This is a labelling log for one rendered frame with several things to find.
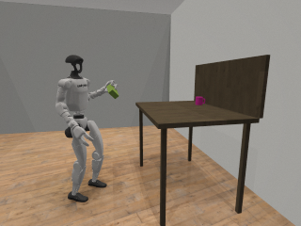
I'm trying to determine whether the robot left upper arm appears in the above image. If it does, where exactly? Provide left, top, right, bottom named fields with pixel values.
left=83, top=77, right=90, bottom=101

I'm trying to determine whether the sponge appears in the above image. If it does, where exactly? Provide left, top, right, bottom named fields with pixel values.
left=107, top=84, right=119, bottom=99

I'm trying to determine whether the robot right upper arm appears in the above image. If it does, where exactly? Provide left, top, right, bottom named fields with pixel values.
left=55, top=78, right=71, bottom=109

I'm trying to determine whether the robot right forearm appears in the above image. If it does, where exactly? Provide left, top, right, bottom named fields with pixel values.
left=55, top=103, right=79, bottom=131

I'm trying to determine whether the table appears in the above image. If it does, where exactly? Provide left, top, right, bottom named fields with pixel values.
left=135, top=55, right=270, bottom=226

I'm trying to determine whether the left robot hand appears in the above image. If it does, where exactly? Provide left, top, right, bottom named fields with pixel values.
left=104, top=80, right=119, bottom=92

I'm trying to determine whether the right robot hand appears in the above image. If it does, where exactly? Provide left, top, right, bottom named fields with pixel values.
left=73, top=126, right=94, bottom=146

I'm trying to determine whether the right robot shin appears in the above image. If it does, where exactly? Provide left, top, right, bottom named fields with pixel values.
left=71, top=162, right=87, bottom=196

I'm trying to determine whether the left robot thigh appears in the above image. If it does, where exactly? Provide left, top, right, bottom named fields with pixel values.
left=85, top=120, right=103, bottom=160

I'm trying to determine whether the robot left forearm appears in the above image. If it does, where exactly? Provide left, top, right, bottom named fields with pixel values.
left=88, top=87, right=105, bottom=99

